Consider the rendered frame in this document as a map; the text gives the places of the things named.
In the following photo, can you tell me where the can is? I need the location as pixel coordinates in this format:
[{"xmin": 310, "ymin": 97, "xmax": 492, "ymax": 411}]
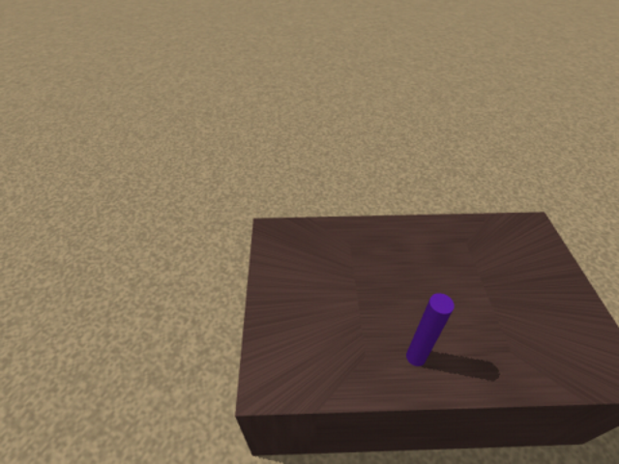
[{"xmin": 406, "ymin": 293, "xmax": 455, "ymax": 366}]

